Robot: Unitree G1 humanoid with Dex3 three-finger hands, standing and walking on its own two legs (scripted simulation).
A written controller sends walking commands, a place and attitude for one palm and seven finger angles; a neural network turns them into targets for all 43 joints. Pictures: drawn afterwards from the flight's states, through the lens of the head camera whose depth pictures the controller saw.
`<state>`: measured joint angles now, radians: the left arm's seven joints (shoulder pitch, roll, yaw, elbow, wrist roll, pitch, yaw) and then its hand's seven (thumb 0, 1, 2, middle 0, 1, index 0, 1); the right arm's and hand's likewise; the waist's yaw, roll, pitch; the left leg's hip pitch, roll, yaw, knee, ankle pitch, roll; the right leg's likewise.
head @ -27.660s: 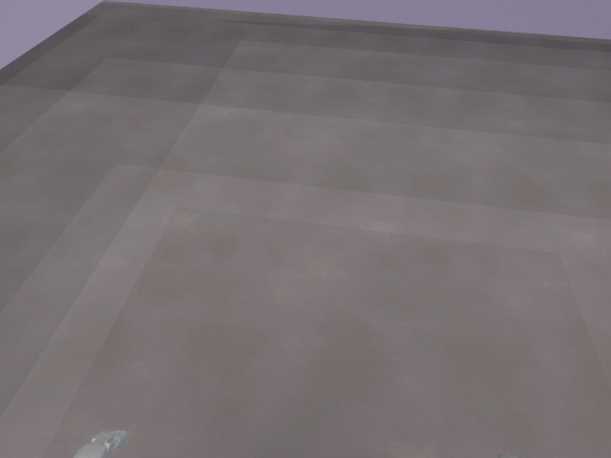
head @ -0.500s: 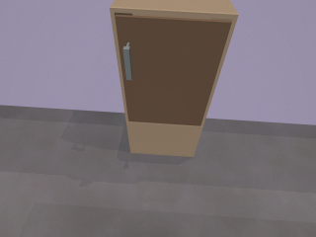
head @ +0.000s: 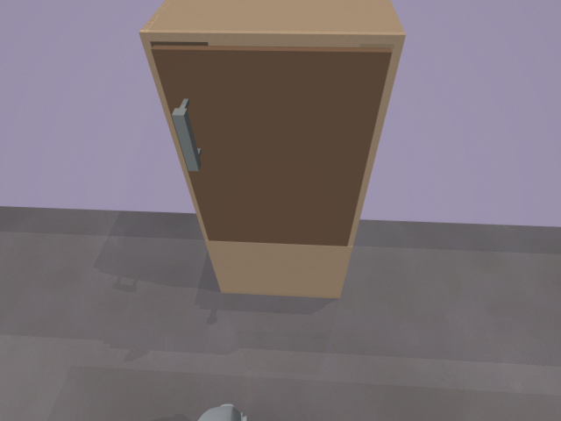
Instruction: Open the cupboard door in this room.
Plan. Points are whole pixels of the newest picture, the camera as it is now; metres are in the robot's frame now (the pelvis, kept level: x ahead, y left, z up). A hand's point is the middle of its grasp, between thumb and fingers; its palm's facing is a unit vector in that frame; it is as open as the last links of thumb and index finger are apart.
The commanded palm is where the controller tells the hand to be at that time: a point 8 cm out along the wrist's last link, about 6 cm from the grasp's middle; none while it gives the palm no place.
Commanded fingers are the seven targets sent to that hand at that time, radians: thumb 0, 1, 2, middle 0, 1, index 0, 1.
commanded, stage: come to a stop and stand still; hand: left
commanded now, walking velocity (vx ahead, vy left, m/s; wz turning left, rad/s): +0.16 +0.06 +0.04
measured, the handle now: (190, 135) +0.64 +0.24 +0.04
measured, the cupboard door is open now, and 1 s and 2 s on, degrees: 0 0 0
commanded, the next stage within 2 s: look again from close up in 1.08 s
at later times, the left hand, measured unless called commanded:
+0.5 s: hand out of the picture +0.07 +0.21 -0.18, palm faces +0.05 -0.97 -0.25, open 7.4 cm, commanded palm none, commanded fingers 0.00 0.90 0.90 -0.20 -0.30 -0.20 -0.30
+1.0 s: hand out of the picture +0.02 +0.12 -0.18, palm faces +0.08 -0.98 -0.19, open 7.3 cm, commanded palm none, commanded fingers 0.00 0.90 0.90 -0.20 -0.30 -0.20 -0.30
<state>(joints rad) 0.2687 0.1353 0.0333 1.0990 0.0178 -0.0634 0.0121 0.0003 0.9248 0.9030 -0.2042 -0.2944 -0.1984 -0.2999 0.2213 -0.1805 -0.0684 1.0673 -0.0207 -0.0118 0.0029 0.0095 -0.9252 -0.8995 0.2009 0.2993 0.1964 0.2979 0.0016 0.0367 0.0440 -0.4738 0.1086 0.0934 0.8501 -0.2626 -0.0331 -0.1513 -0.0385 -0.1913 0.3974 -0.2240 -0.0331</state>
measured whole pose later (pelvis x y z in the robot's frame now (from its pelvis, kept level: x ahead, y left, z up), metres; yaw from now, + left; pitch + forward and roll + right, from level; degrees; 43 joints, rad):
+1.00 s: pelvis +0.01 -0.06 +0.00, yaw +1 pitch +0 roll +0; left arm 0.23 0.16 0.02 1.11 0.00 0.00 0.03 0.01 0.93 0.90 -0.21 -0.29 -0.20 -0.30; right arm 0.27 -0.13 -0.02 1.16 -0.01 0.00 -0.03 0.01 -0.91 -0.90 0.20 0.30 0.20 0.30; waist 0.02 -0.01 0.06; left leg -0.14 0.04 0.02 0.44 -0.30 -0.03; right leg -0.24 0.02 -0.12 0.43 -0.19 -0.06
